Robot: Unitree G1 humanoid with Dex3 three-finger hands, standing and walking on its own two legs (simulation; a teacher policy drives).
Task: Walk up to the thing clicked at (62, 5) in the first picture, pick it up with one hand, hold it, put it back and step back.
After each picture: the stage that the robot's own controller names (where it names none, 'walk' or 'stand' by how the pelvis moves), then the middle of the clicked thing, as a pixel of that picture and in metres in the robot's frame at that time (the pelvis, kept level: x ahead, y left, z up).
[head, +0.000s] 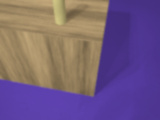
stand; (59, 3) +0.89 +0.16 +0.00
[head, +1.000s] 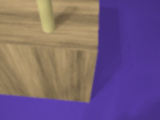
walk; (45, 9) +0.76 +0.18 +0.00
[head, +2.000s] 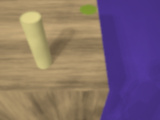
stand; (38, 43) +0.50 +0.20 +0.03
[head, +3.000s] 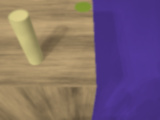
stand; (28, 40) +0.52 +0.27 +0.01
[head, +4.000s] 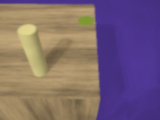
stand; (34, 53) +0.50 +0.23 +0.00
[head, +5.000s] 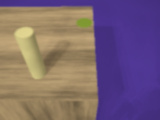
stand; (32, 55) +0.50 +0.24 -0.01
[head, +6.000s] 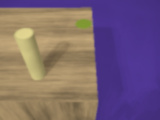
stand; (32, 56) +0.49 +0.24 -0.01
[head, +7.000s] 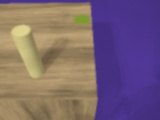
rise first; (30, 54) +0.49 +0.24 +0.00
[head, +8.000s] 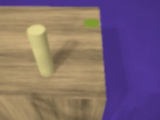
rise first; (42, 53) +0.50 +0.22 +0.00
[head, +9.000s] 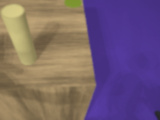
go down; (22, 39) +0.52 +0.21 +0.02
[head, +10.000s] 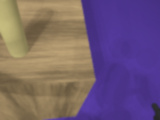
go down; (11, 27) +0.51 +0.21 +0.06
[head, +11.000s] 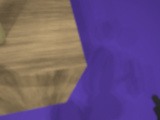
close in; out of the picture +0.51 +0.23 +0.10
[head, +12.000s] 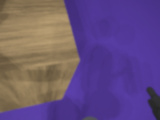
close; out of the picture +0.56 +0.24 +0.11
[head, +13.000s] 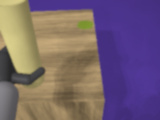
lift; (23, 48) +0.33 +0.17 +0.22
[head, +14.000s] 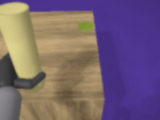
hold; (24, 54) +0.33 +0.18 +0.19
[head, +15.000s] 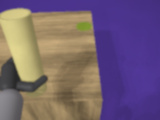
hold; (27, 58) +0.34 +0.17 +0.18
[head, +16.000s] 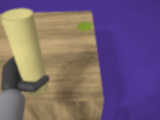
hold; (29, 58) +0.33 +0.17 +0.18
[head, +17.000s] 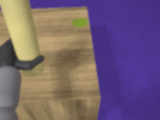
crouch; (24, 38) +0.41 +0.18 +0.18
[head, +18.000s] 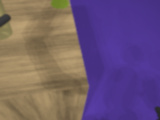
crouch; out of the picture +0.52 +0.23 +0.21
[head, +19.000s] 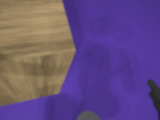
lower; out of the picture +0.56 +0.23 +0.12
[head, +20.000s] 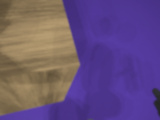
lower; out of the picture +0.55 +0.23 +0.10
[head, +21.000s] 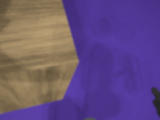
lower; out of the picture +0.55 +0.23 +0.10
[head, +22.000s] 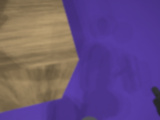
lower; out of the picture +0.55 +0.23 +0.11
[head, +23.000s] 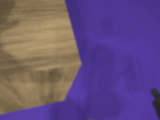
open; out of the picture +0.55 +0.23 +0.10
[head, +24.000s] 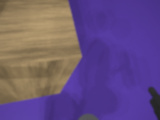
rise; out of the picture +0.54 +0.23 +0.10
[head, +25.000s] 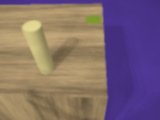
sink last; (40, 50) +0.50 +0.23 +0.04
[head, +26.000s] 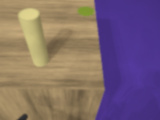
stand; (35, 41) +0.52 +0.21 +0.04
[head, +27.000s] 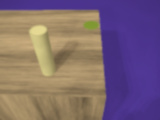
stand; (44, 53) +0.53 +0.21 +0.00
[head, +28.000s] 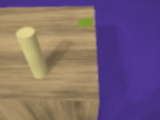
stand; (34, 55) +0.50 +0.24 +0.00
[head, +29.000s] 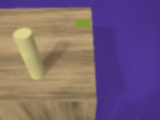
stand; (31, 56) +0.50 +0.25 +0.00
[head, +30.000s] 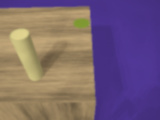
stand; (29, 57) +0.49 +0.25 +0.00
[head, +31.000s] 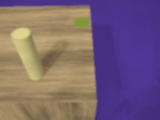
stand; (29, 56) +0.49 +0.25 -0.01
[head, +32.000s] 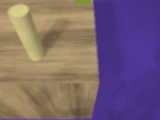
walk; (29, 36) +0.52 +0.25 +0.00
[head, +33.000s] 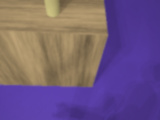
walk; out of the picture +0.76 +0.17 +0.02
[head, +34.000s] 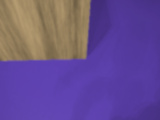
walk; out of the picture +1.07 +0.29 +0.02
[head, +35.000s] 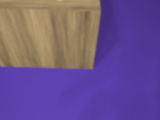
stand; out of the picture +1.11 +0.19 +0.01
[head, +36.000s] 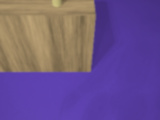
stand; out of the picture +1.13 +0.20 +0.00
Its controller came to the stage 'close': yes
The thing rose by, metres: 0.20
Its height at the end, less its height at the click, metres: +0.00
